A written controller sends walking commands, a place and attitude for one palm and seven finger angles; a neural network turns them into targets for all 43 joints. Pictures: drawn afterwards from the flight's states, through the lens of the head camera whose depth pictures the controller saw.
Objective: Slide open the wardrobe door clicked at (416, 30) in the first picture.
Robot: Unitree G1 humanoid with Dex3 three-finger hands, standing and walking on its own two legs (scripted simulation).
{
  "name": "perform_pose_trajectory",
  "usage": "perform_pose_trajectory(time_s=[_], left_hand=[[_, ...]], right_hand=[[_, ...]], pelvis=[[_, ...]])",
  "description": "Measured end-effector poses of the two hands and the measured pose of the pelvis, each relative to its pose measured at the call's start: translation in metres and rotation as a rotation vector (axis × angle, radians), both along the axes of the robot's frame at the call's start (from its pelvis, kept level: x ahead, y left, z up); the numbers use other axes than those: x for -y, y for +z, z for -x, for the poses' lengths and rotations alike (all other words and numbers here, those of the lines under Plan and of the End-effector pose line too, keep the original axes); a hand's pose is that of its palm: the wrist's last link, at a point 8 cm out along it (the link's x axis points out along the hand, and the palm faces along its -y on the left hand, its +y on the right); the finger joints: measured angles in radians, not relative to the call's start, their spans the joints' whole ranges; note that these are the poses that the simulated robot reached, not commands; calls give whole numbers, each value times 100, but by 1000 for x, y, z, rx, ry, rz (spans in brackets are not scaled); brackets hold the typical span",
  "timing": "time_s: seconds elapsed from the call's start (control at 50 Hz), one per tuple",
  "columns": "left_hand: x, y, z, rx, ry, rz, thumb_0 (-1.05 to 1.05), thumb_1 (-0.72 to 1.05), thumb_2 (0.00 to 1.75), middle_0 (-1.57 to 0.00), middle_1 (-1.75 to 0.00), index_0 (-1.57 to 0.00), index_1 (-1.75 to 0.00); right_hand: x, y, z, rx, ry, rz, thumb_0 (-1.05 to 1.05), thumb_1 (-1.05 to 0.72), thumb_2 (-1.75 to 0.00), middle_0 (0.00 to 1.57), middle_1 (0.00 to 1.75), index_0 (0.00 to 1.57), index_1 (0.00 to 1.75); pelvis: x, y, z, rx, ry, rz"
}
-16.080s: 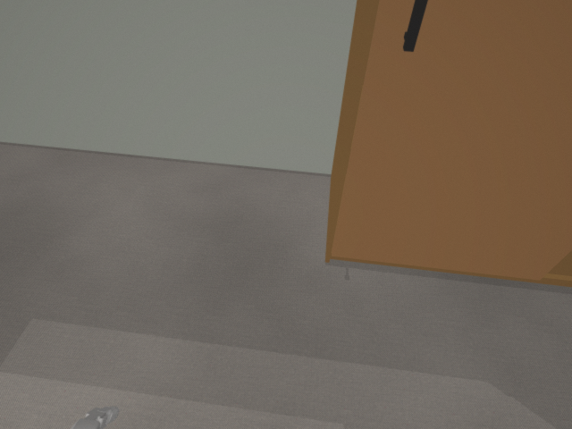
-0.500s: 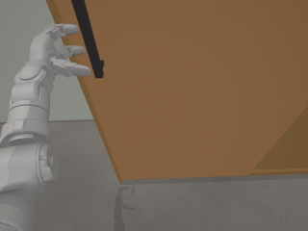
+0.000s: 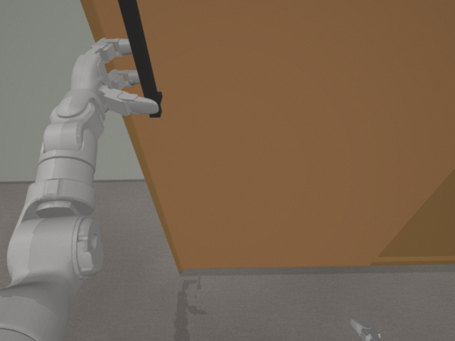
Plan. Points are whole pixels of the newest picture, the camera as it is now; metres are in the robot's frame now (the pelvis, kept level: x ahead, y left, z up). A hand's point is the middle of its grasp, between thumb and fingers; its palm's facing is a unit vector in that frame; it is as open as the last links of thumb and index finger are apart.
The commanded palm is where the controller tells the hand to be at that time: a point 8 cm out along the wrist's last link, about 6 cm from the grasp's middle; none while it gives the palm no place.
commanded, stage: feel for the door with the fingertips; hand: left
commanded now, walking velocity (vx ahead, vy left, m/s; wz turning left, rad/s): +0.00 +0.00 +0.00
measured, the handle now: (145, 56) +0.52 +0.16 +0.26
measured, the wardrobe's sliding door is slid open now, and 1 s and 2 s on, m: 0.00 0.00 0.00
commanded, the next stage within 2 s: slide the fingers in behind the handle in 0.54 s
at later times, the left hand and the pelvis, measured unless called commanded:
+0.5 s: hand (136, 74) +0.48 +0.17 +0.25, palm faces +0.03 -1.00 -0.01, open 13.9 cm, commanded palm +0.46 +0.22 +0.25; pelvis +0.00 +0.00 +0.00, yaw +0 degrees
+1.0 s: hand (135, 76) +0.48 +0.17 +0.24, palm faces +0.03 -1.00 +0.01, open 13.9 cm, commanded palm +0.45 +0.22 +0.25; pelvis +0.00 +0.00 +0.00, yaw +0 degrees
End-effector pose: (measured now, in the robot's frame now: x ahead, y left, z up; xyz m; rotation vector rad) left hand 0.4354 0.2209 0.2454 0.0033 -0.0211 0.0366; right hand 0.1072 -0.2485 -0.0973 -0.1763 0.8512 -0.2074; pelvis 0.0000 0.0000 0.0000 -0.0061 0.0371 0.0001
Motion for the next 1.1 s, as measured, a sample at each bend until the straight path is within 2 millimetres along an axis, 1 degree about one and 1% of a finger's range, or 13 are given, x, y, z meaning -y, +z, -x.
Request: perform_pose_trajectory(time_s=[0.08, 0.18, 0.32, 0.44, 0.52, 0.74, 0.88, 1.0, 1.1], left_hand=[[-3, 2, -2, -12, 11, -5, -1, -50, 30, -30, -120, -30, -120], [-1, 8, -7, -6, -3, -14, -1, -50, 30, -30, -120, -30, -120], [0, 3, -20, -34, -2, 8, -1, -50, 30, -30, -120, -30, -120], [0, 1, -21, 2, -2, -12, -1, -50, 30, -32, -122, -31, -121], [2, 2, -22, 0, -5, 1, -1, -50, 30, -32, -122, -31, -121], [0, 4, -23, -25, 3, 8, -1, -50, 30, -33, -123, -34, -123], [0, 4, -22, -4, -3, -2, -1, -50, 30, -33, -122, -33, -122], [0, -2, -21, -16, -8, 10, -1, -50, 30, -31, -121, -31, -121], [1, -3, -20, -5, -6, 3, -1, -50, 30, -31, -121, -31, -120]], right_hand=[[-3, 0, -4, -2, 9, 1, 1, -91, -90, 21, 30, 21, 30], [-3, -3, 0, -26, 13, 9, 1, -91, -89, 21, 30, 21, 30], [2, -8, 22, -86, -19, 21, 1, -91, -89, 21, 30, 21, 30], [7, -12, 42, -137, -46, 22, 1, -91, -90, 21, 30, 21, 30], [8, -13, 49, -157, -52, 27, 1, -91, -90, 21, 30, 21, 30], [11, -12, 50, -136, -44, 32, 1, -91, -89, 21, 30, 21, 30], [13, -10, 53, -121, -53, 34, 1, -91, -89, 21, 30, 21, 30], [14, -10, 55, -126, -62, 33, 1, -91, -89, 21, 30, 21, 30], [14, -9, 53, -124, -59, 32, 1, -91, -90, 21, 30, 21, 30]], pelvis=[[0, 0, 0, -1, 6, 0], [-2, 0, 0, -8, 13, 1], [-3, -1, -2, -23, 7, 1], [-3, 0, -5, -22, 1, 2], [-3, 0, -5, -22, 3, 3], [0, -1, 1, -30, 8, 3], [1, -1, 4, -33, 1, 2], [1, -1, 3, -31, -3, 2], [0, -1, 2, -31, -4, 3]])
